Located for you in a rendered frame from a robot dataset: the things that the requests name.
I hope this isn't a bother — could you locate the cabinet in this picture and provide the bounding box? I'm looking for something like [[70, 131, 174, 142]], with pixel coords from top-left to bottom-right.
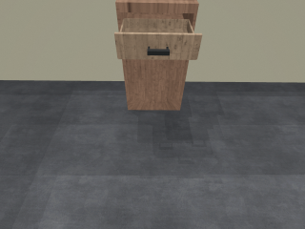
[[115, 0, 199, 111]]

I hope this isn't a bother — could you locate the handle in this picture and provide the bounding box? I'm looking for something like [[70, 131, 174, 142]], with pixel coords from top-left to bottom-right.
[[147, 46, 170, 56]]

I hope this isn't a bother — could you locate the drawer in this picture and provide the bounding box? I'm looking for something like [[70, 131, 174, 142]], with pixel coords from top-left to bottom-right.
[[114, 18, 203, 60]]

